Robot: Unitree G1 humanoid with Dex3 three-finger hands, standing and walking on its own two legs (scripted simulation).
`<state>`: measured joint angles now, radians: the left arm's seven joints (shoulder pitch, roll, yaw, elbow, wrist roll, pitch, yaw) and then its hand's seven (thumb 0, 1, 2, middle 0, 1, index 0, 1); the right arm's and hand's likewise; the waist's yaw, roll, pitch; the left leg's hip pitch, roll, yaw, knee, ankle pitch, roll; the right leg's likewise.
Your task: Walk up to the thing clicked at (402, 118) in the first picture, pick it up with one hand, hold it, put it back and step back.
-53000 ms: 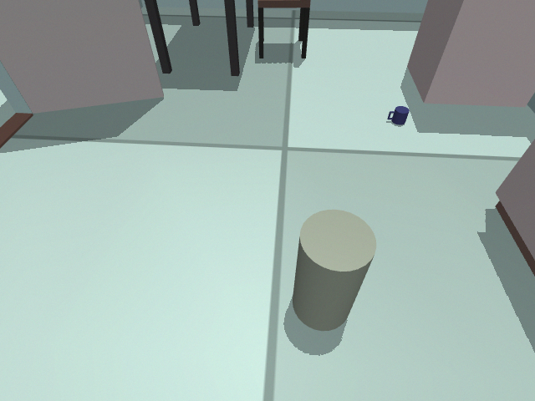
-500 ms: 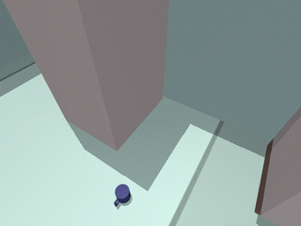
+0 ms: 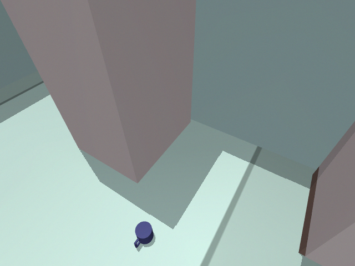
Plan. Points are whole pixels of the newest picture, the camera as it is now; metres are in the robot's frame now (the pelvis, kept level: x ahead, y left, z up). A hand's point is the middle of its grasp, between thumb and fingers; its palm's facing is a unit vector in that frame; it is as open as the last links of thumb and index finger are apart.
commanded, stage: stand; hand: left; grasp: from above
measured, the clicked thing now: (142, 235) +0.44 +0.23 -0.74
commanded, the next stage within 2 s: step back in 1.50 s
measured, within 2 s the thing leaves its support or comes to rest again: neither
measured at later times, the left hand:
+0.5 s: hand out of the picture +0.07 +0.23 -0.16, palm faces +0.02 -0.94 -0.33, open 7.4 cm
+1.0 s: hand out of the picture +0.09 +0.23 -0.15, palm faces +0.01 -0.94 -0.33, open 7.4 cm
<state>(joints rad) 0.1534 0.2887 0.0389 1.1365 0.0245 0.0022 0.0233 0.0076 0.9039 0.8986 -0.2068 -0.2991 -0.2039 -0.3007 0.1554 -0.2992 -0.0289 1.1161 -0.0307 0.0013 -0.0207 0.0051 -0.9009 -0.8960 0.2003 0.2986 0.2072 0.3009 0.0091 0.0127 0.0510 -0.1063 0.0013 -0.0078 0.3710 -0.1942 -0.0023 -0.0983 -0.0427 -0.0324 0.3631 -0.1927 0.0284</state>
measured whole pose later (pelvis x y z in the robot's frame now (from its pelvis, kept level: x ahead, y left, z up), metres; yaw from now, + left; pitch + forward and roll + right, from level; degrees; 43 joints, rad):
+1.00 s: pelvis +0.02 -0.01 +0.00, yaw -1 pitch -3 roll +0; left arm 0.10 0.31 0.03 1.16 0.01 -0.01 0.01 0.01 0.90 0.90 -0.21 -0.30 -0.20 -0.30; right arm 0.11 -0.33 -0.01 1.14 -0.02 -0.01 -0.01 0.00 -0.90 -0.90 0.20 0.30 0.21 0.30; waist 0.00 0.02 0.05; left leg -0.09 0.02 0.00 0.32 -0.19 -0.02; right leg -0.09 -0.02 -0.03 0.32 -0.19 0.01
